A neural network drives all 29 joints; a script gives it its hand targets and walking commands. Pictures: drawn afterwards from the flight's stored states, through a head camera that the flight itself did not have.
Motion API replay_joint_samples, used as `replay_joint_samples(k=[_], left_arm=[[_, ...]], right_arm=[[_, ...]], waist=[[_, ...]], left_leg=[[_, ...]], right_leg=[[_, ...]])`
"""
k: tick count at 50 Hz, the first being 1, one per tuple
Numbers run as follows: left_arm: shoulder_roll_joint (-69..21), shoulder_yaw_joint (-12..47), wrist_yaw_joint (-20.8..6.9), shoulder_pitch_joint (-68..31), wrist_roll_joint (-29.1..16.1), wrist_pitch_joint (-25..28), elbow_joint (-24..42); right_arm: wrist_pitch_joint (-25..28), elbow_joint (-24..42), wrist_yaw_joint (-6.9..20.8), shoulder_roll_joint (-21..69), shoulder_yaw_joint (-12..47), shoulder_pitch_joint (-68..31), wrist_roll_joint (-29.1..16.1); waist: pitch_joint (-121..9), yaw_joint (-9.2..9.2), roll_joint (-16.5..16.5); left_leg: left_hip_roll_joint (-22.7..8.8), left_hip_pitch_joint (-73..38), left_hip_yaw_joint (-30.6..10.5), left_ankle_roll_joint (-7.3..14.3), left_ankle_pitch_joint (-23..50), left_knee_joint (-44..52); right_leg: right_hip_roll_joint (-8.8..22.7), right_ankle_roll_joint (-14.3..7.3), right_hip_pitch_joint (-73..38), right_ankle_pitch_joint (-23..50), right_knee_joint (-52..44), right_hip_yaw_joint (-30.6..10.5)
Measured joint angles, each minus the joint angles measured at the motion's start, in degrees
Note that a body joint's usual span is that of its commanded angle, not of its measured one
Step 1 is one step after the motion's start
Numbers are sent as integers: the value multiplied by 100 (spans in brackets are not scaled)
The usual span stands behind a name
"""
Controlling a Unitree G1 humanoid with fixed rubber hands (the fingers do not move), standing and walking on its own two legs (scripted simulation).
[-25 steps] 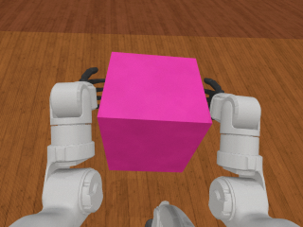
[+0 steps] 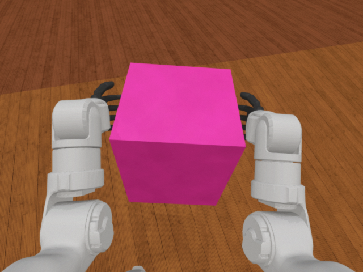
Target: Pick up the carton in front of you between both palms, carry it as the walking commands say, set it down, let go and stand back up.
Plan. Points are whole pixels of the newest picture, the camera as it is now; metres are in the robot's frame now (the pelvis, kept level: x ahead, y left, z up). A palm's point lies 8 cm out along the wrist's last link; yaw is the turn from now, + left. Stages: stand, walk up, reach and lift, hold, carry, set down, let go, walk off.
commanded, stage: carry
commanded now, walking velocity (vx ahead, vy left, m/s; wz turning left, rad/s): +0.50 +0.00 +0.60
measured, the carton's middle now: (176, 139) +0.39 +0.02 +0.10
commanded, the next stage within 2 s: none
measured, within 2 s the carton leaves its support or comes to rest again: neither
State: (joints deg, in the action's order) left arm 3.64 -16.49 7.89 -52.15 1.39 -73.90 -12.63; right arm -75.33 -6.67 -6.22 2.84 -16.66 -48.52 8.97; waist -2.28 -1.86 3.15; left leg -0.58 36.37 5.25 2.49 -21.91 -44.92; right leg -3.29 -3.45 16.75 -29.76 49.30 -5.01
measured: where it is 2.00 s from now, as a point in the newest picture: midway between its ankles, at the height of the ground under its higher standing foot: (135, 104)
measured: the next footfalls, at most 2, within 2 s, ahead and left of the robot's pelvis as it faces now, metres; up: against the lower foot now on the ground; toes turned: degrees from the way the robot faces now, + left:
right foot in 0.26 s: +0.30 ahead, -0.10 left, +0.01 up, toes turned -4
left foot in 0.72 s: +0.63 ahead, +0.08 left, +0.08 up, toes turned +22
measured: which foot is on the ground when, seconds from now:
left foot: down 0.00-0.28, up 0.30-0.70, down 0.72-1.00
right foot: up 0.00-0.24, down 0.26-0.70, up 0.72-1.00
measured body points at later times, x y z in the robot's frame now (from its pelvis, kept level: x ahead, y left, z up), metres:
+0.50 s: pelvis +0.30 -0.03 +0.07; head +0.31 -0.05 +0.51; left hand +0.64 +0.18 +0.24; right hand +0.71 -0.12 +0.24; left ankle +0.29 +0.10 -0.54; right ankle +0.26 -0.10 -0.68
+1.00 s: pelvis +0.62 +0.05 +0.11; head +0.68 +0.06 +0.56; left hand +0.97 +0.30 +0.27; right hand +1.05 +0.01 +0.27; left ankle +0.59 +0.06 -0.61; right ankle +0.77 -0.06 -0.52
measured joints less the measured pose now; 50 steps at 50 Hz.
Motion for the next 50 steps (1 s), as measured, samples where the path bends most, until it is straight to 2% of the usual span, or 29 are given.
replay_joint_samples(k=[2, 3, 5, 7, 10, 13, 14, 16, 18, 21, 24, 27, 29, 31, 33, 34, 36, 37, 39, 41, 43, 45, 48, 50], left_arm=[[-22, -23, -86, 139, 101, -15, -67], [-72, -35, -103, 172, 170, -53, -45], [-179, -73, -113, 198, 301, -142, 83], [-267, -127, -125, 197, 417, -212, 284], [-351, -240, -201, 130, 526, -267, 561], [-416, -325, -219, -7, 653, -264, 577], [-446, -325, -221, -78, 697, -228, 502], [-523, -265, -222, -53, 793, -138, 351], [-527, -221, -224, 149, 778, -201, 324], [-418, -111, -213, 397, 588, -323, 381], [-328, -56, -184, 458, 406, -344, 456], [-290, -39, -159, 482, 278, -295, 476], [-279, -23, -147, 495, 216, -253, 439], [-263, -1, -138, 502, 163, -215, 388], [-246, 7, -132, 521, 122, -185, 359], [-245, -2, -129, 561, 112, -177, 375], [-242, -58, -129, 690, 107, -192, 500], [-238, -93, -136, 701, 112, -176, 570], [-279, -151, -149, 714, 174, -140, 706], [-410, -240, -151, 687, 328, -182, 853], [-537, -360, -156, 612, 488, -236, 1005], [-575, -439, -166, 518, 572, -266, 1158], [-530, -452, -166, 376, 629, -272, 1326], [-478, -438, -180, 313, 621, -284, 1339]], right_arm=[[-33, -41, -94, 0, 194, 188, -89], [-66, -1, -133, -39, 260, 283, -176], [-111, 84, -205, -151, 330, 380, -423], [-124, 126, -275, -259, 356, 332, -638], [-99, 68, -369, -400, 370, 73, -857], [-78, -172, -380, -550, 331, -241, -966], [-64, -282, -374, -640, 314, -345, -1014], [-1, -530, -315, -745, 272, -400, -1044], [-41, -784, -277, -718, 278, -427, -971], [-167, -923, -251, -626, 315, -459, -806], [-258, -811, -244, -550, 297, -492, -673], [-312, -656, -241, -461, 215, -479, -534], [-340, -579, -236, -410, 158, -447, -451], [-358, -527, -231, -373, 119, -415, -388], [-355, -496, -229, -339, 111, -378, -350], [-338, -488, -229, -316, 127, -340, -342], [-276, -462, -227, -262, 238, -229, -358], [-230, -409, -227, -263, 311, -198, -385], [-136, -293, -231, -313, 455, -99, -497], [-105, -153, -276, -396, 547, 22, -692], [-83, -71, -317, -478, 570, 29, -875], [-39, -36, -362, -522, 564, -68, -1003], [17, 17, -442, -487, 515, -270, -1036], [26, -1, -442, -429, 413, -378, -976]], waist=[[-1, 374, -89], [13, 535, -131], [58, 804, -199], [108, 1010, -275], [111, 1187, -381], [-7, 1122, -478], [-16, 1037, -543], [-45, 801, -521], [-109, 585, -440], [-127, 274, -367], [-55, -1, -329], [-33, -199, -356], [-51, -282, -375], [-67, -314, -376], [-41, -225, -352], [-6, -111, -347], [102, 224, -352], [194, 406, -335], [373, 743, -378], [531, 985, -417], [651, 1123, -472], [726, 1172, -518], [689, 1116, -500], [561, 1014, -461]], left_leg=[[-2, -407, 53, 101, -213, 181], [-20, -619, 52, 111, -248, 369], [-70, -1026, 46, 78, -227, 800], [-129, -1391, 32, 73, -232, 1178], [-197, -1820, -12, 4, -337, 1532], [-276, -2095, -133, -101, -778, 1304], [-351, -2071, -225, -41, -1031, 896], [-269, -1726, -487, 10, -1267, -513], [-106, -1206, -535, 15, -1031, -1907], [-9, -432, -399, 25, -570, -2948], [39, 348, -307, 93, -321, -3421], [40, 1042, -172, 187, -215, -3546], [24, 1354, 2, 257, -197, -3263], [13, 1460, 239, 363, -144, -2583], [132, 1234, 558, 511, -97, -1582], [257, 985, 720, 583, -132, -1151], [556, 215, 864, 735, -88, -352], [644, 113, 839, 811, -232, -464], [798, -109, 703, 935, -520, -534], [939, -490, 523, 889, -534, -170], [1015, -884, 326, 848, -477, 295], [1016, -1246, 141, 832, -473, 687], [957, -1725, -98, 760, -568, 1121], [889, -2040, -254, 682, -671, 1377]], right_leg=[[-72, 36, 617, 78, 1607, 82], [-76, 30, 927, 136, 2125, 179], [-21, 8, 1470, 252, 2459, 346], [81, 19, 1832, 221, 2000, 477], [208, 89, 1928, 326, 316, 587], [258, 148, 1383, 820, -1371, 841], [235, 218, 1226, 965, -1425, 963], [243, 278, 1024, 691, -1139, 1082], [319, 281, 674, 464, -1284, 1127], [450, 314, 96, 386, -1786, 1227], [548, 318, -417, 229, -2148, 1398], [579, 350, -906, -13, -2399, 1594], [579, 393, -1245, -188, -2573, 1721], [577, 465, -1597, -363, -2761, 1844], [629, 535, -1936, -521, -2825, 1989], [690, 571, -2031, -571, -2609, 2069], [923, 587, -1831, -517, -1169, 2110], [956, 593, -1416, -391, 65, 1788], [631, 546, -374, -84, 2414, 906], [421, 465, 564, 135, 3703, 433], [413, 415, 1389, 195, 3964, 242], [520, 405, 2066, 94, 3652, 227], [733, 449, 2792, 28, 2795, 349], [816, 470, 3004, 261, 1937, 468]])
